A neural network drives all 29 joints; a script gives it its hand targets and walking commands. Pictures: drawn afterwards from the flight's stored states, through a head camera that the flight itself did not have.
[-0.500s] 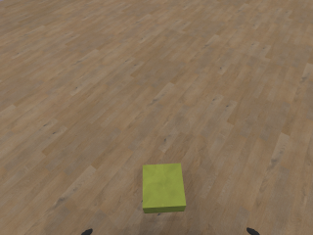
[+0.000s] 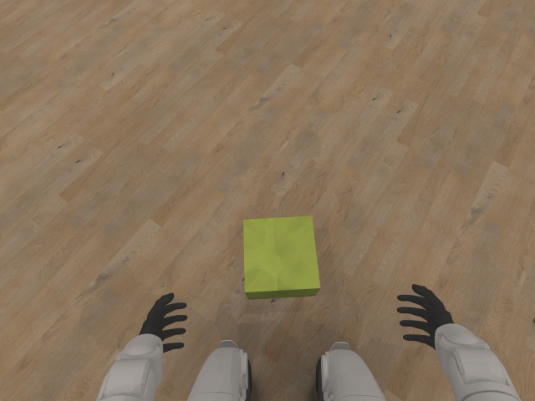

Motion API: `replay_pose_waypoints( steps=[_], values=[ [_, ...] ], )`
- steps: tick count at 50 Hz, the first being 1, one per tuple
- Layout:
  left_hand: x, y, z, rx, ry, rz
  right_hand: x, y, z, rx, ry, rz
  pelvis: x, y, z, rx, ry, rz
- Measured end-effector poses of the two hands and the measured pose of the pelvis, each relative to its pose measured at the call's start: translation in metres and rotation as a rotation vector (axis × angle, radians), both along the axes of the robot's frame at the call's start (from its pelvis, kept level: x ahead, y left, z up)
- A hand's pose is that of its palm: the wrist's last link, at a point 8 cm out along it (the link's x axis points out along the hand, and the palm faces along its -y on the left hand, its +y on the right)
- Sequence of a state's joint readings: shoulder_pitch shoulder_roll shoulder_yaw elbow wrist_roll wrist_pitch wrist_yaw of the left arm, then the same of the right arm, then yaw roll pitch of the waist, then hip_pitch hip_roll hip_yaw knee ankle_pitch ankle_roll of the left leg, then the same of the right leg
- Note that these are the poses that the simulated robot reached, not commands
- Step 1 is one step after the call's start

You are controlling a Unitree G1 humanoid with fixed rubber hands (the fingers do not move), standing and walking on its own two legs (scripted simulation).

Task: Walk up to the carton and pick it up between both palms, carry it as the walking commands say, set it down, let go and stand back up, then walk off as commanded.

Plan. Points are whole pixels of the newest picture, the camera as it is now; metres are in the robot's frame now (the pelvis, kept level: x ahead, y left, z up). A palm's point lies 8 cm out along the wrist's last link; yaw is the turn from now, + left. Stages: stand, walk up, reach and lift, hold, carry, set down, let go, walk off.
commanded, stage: reach and lift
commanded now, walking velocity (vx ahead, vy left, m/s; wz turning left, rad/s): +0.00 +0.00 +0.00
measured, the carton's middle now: (279, 258) +0.48 +0.01 -0.65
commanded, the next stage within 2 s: none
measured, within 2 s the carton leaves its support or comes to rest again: neither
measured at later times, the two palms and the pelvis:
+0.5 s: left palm (173, 261) +0.33 +0.20 -0.13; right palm (405, 245) +0.37 -0.21 -0.13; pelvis -0.04 -0.01 -0.03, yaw +1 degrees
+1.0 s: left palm (186, 199) +0.47 +0.20 -0.16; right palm (391, 188) +0.49 -0.22 -0.15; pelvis -0.03 -0.01 -0.06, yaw +1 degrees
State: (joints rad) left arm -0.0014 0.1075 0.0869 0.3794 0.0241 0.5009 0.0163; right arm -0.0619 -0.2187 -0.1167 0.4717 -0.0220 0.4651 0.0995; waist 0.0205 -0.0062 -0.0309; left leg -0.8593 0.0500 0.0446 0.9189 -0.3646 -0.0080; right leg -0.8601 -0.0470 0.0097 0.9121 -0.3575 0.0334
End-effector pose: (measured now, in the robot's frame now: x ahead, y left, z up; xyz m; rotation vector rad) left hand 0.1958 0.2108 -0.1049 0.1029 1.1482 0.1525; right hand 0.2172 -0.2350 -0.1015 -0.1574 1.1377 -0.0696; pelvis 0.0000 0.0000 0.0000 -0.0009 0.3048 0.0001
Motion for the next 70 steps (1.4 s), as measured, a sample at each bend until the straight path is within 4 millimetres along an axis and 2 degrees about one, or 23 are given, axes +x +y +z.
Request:
replay_pose_waypoints(
  steps=[4, 8, 17, 24, 34, 42, 49, 55, 61, 65, 70],
  values=[
    [0.011, -0.002, -0.002, 0.002, -0.029, 0.005, 0.014, -0.001, -0.002, 0.0, -0.032, 0.006, -0.012, -0.002, -0.005, 0.005, -0.013, 0.001],
    [0.031, -0.002, -0.004, 0.007, -0.062, 0.009, 0.033, 0.001, -0.007, 0.003, -0.059, 0.011, -0.023, -0.004, -0.01, 0.008, -0.013, 0.004],
    [0.089, -0.004, -0.011, 0.018, -0.15, 0.022, 0.096, 0.014, -0.016, 0.028, -0.147, 0.023, -0.038, -0.011, -0.023, 0.012, 0.056, 0.006],
    [0.129, -0.006, -0.022, 0.019, -0.227, 0.038, 0.142, 0.022, -0.025, 0.042, -0.225, 0.018, -0.039, -0.013, -0.032, 0.011, 0.157, 0.01],
    [0.189, -0.006, -0.036, 0.019, -0.363, 0.052, 0.2, 0.017, -0.036, 0.039, -0.359, -0.003, -0.031, -0.014, -0.044, 0.003, 0.312, 0.006],
    [0.235, -0.003, -0.044, 0.011, -0.448, 0.05, 0.242, 0.015, -0.043, 0.045, -0.44, -0.002, -0.03, -0.014, -0.053, 0.002, 0.387, 0.005],
    [0.268, -0.006, -0.052, 0.008, -0.493, 0.044, 0.273, 0.019, -0.051, 0.06, -0.485, 0.004, -0.03, -0.015, -0.057, 0.005, 0.441, 0.005],
    [0.283, -0.011, -0.057, 0.007, -0.521, 0.031, 0.289, 0.022, -0.056, 0.065, -0.513, 0.005, -0.029, -0.015, -0.059, 0.006, 0.489, 0.006],
    [0.284, -0.012, -0.069, 0.002, -0.52, 0.031, 0.289, 0.022, -0.069, 0.066, -0.511, -0.005, -0.03, -0.015, -0.068, 0.008, 0.527, 0.006],
    [0.281, -0.011, -0.087, -0.002, -0.506, 0.038, 0.286, 0.022, -0.088, 0.071, -0.496, -0.015, -0.033, -0.015, -0.085, 0.012, 0.545, 0.005],
    [0.279, -0.009, -0.119, 0.001, -0.504, 0.047, 0.287, 0.024, -0.119, 0.073, -0.493, -0.023, -0.041, -0.016, -0.116, 0.016, 0.556, 0.007]
  ],
)
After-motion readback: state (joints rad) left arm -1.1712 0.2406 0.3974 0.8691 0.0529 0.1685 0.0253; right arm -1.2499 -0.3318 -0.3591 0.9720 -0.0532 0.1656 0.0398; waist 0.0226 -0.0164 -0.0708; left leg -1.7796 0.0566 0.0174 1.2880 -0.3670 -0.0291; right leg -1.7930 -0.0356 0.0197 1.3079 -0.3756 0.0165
